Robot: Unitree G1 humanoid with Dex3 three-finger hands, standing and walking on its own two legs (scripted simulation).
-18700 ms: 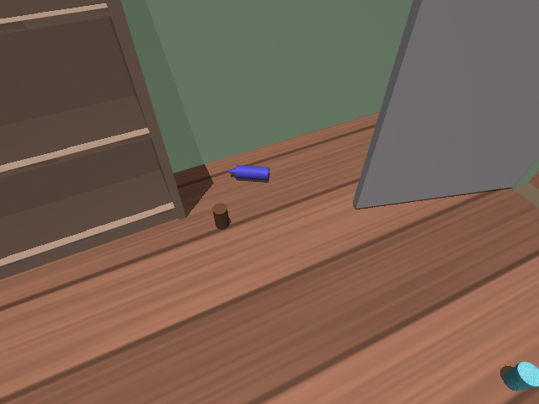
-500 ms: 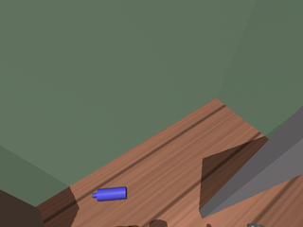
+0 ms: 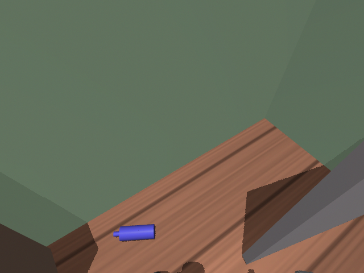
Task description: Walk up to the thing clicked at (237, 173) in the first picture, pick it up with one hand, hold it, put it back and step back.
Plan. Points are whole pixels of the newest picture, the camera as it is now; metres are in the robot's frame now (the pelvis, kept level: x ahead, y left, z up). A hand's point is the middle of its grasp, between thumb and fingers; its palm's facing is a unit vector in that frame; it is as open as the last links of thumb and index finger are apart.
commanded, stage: walk up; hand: left
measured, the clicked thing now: (134, 232) +0.40 +0.25 -0.74
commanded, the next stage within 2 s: none
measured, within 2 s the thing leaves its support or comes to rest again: neither
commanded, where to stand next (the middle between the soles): +0.02 +0.00 m, yaw +2 degrees
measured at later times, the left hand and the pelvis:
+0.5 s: hand out of the picture -0.03 +0.26 -0.15, palm faces +0.00 -0.89 -0.46, open 7.4 cm; pelvis -0.07 -0.02 -0.02, yaw +1 degrees
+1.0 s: hand out of the picture -0.02 +0.26 -0.16, palm faces +0.07 -0.92 -0.40, open 7.4 cm; pelvis -0.07 -0.02 -0.02, yaw +4 degrees
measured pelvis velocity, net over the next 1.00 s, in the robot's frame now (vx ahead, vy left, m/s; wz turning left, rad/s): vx -0.07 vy -0.02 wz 0.07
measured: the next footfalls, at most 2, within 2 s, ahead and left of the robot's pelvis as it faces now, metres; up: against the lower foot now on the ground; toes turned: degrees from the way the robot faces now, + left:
left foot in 0.68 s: -0.05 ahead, +0.12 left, +0.00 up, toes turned +4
right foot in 2.00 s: +0.06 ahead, -0.13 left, +0.00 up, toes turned -2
